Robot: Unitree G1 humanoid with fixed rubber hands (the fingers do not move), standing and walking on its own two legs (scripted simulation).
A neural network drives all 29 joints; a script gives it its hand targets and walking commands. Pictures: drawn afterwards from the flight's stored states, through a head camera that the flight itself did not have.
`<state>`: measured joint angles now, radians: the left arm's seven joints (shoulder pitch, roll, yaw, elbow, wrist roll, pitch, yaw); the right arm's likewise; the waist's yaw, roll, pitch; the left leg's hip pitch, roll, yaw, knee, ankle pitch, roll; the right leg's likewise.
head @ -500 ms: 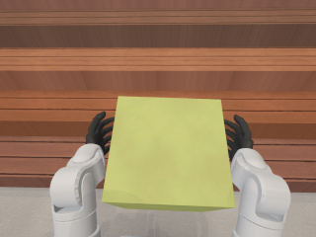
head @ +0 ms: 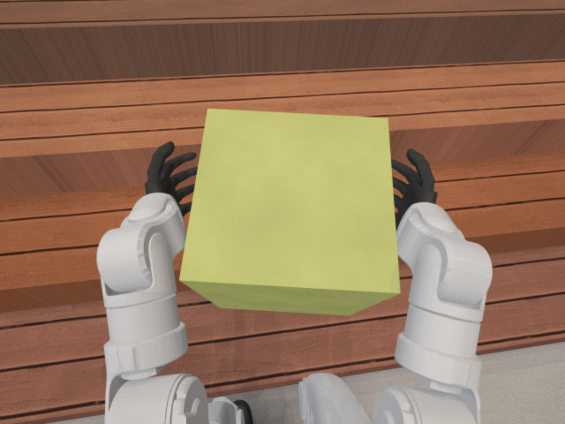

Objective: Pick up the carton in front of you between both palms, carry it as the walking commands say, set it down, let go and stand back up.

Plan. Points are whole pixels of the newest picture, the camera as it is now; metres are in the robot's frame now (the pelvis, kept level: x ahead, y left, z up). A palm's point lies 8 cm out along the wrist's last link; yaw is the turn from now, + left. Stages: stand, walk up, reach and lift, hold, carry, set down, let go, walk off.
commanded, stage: carry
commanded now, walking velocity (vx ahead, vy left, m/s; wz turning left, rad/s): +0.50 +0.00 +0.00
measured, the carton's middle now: (289, 229) +0.36 -0.02 +0.04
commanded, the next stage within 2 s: none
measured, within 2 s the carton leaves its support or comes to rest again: neither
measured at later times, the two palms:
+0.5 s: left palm out of the picture +0.63 +0.11 +0.26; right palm out of the picture +0.67 -0.19 +0.26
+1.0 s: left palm out of the picture +0.97 +0.03 +0.46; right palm out of the picture +0.93 -0.27 +0.46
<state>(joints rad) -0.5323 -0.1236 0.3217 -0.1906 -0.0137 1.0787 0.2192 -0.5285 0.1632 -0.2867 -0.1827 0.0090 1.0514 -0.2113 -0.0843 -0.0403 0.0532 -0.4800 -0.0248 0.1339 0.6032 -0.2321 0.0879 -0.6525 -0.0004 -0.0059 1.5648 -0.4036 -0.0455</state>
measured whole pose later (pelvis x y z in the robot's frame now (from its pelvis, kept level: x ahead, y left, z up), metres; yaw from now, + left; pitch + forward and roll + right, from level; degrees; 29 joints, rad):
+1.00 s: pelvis +0.61 -0.06 +0.31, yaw +1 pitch +1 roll +4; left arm -0.64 -0.17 0.45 -0.15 0.10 1.22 0.19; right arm -0.69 0.10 -0.29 -0.06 0.03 1.22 -0.26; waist -0.20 -0.02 0.02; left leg -0.45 -0.05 0.15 0.76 -0.34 0.08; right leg -0.77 0.05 0.07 1.86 -0.20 -0.11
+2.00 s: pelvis +1.20 -0.21 +0.62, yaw +1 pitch +1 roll +5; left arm -0.57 -0.15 0.46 -0.05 0.08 1.16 0.16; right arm -0.63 0.14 -0.27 0.02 -0.04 1.17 -0.26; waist -0.20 -0.02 -0.02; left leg -0.53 -0.10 0.20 0.90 -0.40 0.13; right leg -0.59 0.08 0.11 1.85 -0.18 -0.07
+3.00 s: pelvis +1.80 -0.25 +0.93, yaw +2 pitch +1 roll +3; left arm -0.60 -0.14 0.45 -0.04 0.08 1.18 0.17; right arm -0.63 0.15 -0.29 0.02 -0.05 1.17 -0.25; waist -0.15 -0.03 -0.01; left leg -0.73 -0.01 0.19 1.07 -0.36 0.11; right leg -0.49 0.01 0.11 1.64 -0.21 -0.06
